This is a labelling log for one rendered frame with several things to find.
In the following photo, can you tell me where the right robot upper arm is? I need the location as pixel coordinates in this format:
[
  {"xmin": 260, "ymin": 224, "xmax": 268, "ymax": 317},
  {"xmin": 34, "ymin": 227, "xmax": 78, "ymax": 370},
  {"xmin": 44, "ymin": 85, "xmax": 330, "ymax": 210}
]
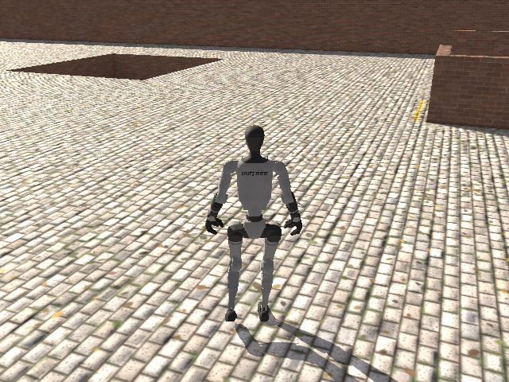
[{"xmin": 271, "ymin": 160, "xmax": 294, "ymax": 204}]

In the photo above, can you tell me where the right robot forearm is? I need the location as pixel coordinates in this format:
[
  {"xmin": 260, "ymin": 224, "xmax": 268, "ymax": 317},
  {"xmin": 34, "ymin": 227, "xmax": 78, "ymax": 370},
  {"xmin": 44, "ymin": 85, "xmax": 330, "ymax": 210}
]
[{"xmin": 286, "ymin": 191, "xmax": 301, "ymax": 222}]

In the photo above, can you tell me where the left robot forearm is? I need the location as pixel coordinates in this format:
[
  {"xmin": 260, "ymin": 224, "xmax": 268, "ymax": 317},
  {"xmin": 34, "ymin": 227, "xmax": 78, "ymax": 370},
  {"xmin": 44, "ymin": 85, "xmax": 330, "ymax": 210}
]
[{"xmin": 207, "ymin": 192, "xmax": 223, "ymax": 221}]

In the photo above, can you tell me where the robot left foot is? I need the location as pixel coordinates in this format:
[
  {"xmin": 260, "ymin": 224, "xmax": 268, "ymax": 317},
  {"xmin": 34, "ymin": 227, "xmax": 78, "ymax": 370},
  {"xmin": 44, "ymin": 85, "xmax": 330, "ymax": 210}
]
[{"xmin": 225, "ymin": 309, "xmax": 237, "ymax": 322}]

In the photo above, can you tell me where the left robot upper arm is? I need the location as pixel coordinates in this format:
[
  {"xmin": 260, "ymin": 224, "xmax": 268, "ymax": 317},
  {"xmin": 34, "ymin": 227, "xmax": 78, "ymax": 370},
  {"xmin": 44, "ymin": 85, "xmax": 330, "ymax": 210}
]
[{"xmin": 215, "ymin": 160, "xmax": 238, "ymax": 204}]

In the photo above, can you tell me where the robot left hand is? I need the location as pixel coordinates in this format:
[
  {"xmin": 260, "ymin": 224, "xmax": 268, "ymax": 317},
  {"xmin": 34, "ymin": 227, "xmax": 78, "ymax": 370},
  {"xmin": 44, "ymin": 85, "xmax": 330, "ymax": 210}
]
[{"xmin": 205, "ymin": 218, "xmax": 223, "ymax": 235}]

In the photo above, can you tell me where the left robot shin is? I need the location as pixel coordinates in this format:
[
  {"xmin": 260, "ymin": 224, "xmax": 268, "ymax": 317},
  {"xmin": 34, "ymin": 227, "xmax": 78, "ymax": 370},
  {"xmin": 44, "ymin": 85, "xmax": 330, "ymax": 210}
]
[{"xmin": 227, "ymin": 258, "xmax": 239, "ymax": 312}]

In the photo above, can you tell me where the robot right hand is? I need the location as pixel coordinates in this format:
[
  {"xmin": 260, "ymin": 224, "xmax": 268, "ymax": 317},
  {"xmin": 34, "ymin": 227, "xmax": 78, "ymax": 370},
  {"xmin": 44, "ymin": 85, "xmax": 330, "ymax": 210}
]
[{"xmin": 284, "ymin": 220, "xmax": 302, "ymax": 236}]

